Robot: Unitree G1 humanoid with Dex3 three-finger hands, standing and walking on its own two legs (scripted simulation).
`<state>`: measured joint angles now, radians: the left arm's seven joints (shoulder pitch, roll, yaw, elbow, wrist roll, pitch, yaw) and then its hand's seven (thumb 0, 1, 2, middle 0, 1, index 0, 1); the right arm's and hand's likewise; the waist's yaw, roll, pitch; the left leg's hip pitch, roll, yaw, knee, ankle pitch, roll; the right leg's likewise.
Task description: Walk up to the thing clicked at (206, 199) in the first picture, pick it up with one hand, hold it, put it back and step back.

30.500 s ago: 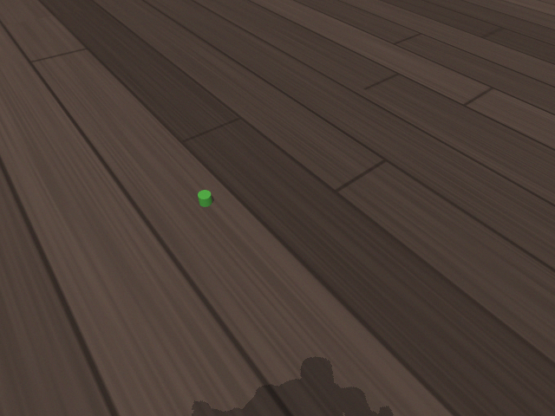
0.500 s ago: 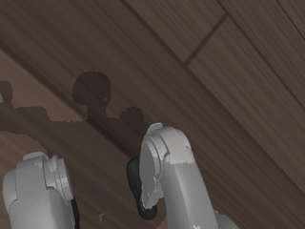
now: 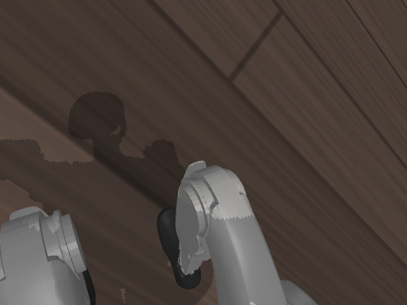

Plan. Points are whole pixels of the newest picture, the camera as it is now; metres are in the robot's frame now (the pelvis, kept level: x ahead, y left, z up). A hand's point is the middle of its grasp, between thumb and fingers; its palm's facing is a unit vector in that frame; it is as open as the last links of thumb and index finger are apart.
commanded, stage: rest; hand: left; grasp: from above
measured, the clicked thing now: out of the picture +0.44 +0.31 -0.27
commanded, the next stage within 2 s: open in 0.08 s
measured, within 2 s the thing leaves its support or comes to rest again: neither
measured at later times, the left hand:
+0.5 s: hand out of the picture +0.42 +0.30 -0.25, palm faces -0.47 -0.14 -0.87, open 10.5 cm
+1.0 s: hand out of the picture +0.42 +0.30 -0.25, palm faces -0.47 -0.16 -0.87, open 13.5 cm
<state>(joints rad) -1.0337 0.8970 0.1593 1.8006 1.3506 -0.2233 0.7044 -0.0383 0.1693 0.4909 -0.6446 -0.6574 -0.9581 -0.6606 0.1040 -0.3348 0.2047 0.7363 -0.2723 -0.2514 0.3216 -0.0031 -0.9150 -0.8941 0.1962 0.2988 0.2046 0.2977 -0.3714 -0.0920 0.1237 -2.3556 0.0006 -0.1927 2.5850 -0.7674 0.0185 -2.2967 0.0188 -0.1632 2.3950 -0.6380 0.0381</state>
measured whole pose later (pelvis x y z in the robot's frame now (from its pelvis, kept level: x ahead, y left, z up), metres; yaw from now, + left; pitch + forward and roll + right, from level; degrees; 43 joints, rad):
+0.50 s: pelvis +0.00 +0.00 +0.00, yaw -1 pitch +28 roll -14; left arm -1.04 0.95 0.13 1.81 1.34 -0.25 0.69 -0.01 0.00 0.59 -0.47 -0.78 -0.53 -0.73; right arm 0.10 -0.34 0.26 0.72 -0.28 -0.26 0.32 0.00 -0.91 -0.89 0.20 0.30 0.20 0.30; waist -0.38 -0.12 0.15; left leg -2.34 0.00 -0.22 2.58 -0.76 0.01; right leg -2.27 0.02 -0.18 2.37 -0.63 0.04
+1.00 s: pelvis -0.01 +0.00 +0.00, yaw -1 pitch +28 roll -14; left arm -1.03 0.95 0.14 1.79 1.30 -0.23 0.66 0.00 -0.42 0.91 -0.12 -1.03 -0.15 -1.00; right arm 0.10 -0.35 0.25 0.71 -0.26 -0.28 0.34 0.00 -0.91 -0.89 0.20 0.30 0.20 0.30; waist -0.38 -0.11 0.16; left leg -2.34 0.00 -0.22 2.58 -0.76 0.02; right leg -2.27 0.02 -0.18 2.37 -0.62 0.04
